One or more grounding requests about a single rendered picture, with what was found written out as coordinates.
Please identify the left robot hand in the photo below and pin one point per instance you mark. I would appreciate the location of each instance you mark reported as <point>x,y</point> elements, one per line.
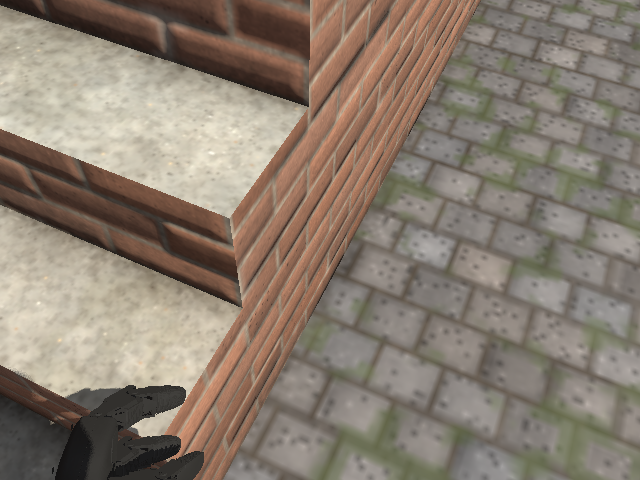
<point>93,451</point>

